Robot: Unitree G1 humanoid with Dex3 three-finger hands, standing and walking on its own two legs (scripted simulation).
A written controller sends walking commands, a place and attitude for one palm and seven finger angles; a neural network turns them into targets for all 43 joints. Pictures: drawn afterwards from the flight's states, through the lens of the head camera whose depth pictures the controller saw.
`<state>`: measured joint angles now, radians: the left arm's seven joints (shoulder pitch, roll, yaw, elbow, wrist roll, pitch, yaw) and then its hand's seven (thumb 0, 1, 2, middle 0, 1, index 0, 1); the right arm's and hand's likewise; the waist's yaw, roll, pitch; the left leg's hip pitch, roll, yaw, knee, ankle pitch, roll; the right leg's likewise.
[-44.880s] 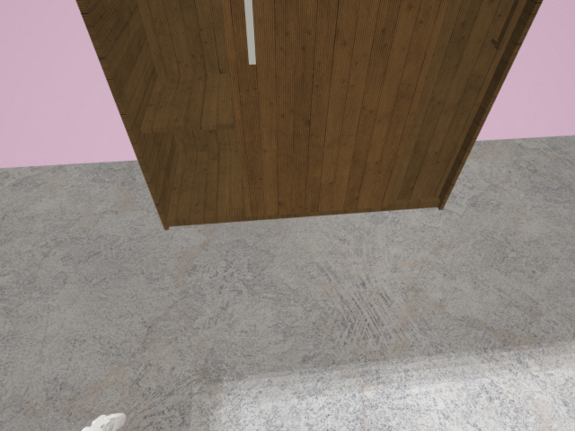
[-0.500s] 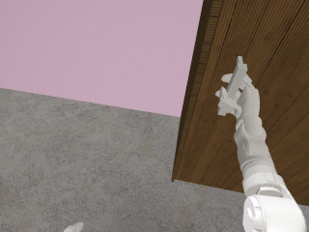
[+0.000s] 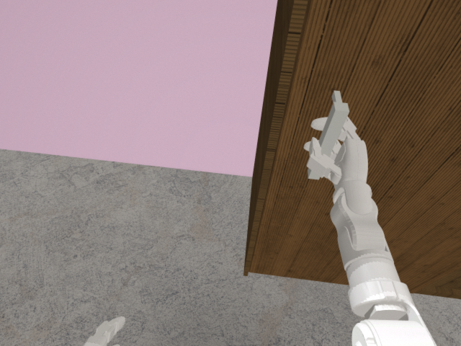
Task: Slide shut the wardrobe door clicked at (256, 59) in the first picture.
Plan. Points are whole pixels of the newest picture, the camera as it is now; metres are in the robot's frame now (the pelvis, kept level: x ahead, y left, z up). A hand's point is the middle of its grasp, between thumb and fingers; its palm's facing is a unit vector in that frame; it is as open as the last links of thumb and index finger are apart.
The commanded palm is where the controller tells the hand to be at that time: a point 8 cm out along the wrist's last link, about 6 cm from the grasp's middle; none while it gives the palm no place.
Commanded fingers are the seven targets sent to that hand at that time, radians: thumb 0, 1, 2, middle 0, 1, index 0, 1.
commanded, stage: tug the door sideways, standing still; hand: right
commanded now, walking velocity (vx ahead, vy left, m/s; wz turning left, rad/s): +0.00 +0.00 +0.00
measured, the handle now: (324, 137) +0.47 -0.12 +0.12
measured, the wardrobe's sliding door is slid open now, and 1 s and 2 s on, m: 0.00 0.00 0.00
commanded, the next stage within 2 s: step sideways, sliding the door along in 0.70 s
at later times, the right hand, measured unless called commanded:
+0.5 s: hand (310, 158) +0.42 -0.09 +0.12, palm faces +0.10 +0.99 -0.04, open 5.8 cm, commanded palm +0.39 -0.09 +0.12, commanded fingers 0.00 -0.90 -0.90 0.45 1.40 0.45 1.40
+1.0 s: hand (314, 159) +0.42 -0.10 +0.11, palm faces +0.03 +0.99 -0.11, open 5.9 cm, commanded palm +0.40 -0.12 +0.12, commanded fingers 0.00 -0.90 -0.90 0.45 1.40 0.45 1.40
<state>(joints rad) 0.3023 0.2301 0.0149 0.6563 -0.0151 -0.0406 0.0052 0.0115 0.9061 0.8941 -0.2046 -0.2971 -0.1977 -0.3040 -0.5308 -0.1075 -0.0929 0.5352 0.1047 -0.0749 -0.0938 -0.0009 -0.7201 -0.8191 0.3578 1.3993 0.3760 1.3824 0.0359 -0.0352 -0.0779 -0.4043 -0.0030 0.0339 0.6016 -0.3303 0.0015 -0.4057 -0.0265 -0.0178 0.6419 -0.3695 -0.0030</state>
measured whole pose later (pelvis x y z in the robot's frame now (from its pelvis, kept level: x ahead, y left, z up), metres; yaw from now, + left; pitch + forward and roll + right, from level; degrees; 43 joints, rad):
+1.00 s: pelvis -0.01 +0.00 +0.00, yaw +0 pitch +3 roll +0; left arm 0.23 0.20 -0.01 0.68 -0.03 -0.04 0.08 0.01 0.91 0.89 -0.21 -0.30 -0.20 -0.30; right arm -0.62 -0.18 0.01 0.66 0.11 -0.13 -0.11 -0.02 -0.72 -0.78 0.38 1.37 0.30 1.40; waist 0.01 -0.03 0.02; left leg -0.38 0.01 0.02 0.69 -0.33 -0.01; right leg -0.33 -0.02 -0.03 0.64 -0.37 -0.01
